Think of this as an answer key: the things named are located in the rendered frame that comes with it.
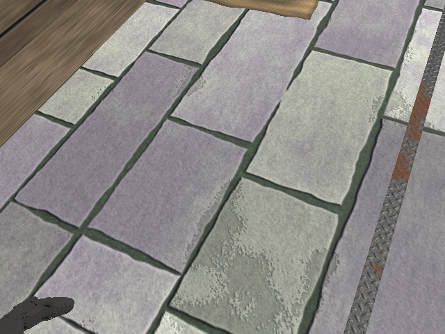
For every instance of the robot left hand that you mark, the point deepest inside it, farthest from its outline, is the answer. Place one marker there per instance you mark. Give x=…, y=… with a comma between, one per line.
x=32, y=311

